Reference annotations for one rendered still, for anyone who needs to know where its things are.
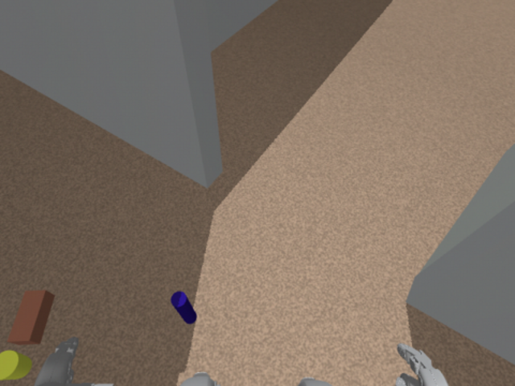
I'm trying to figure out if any right robot hand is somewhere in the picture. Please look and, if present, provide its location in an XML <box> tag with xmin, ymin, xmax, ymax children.
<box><xmin>395</xmin><ymin>343</ymin><xmax>449</xmax><ymax>386</ymax></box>

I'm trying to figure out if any left robot hand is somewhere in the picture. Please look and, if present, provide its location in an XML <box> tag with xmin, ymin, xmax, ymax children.
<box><xmin>34</xmin><ymin>337</ymin><xmax>113</xmax><ymax>386</ymax></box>

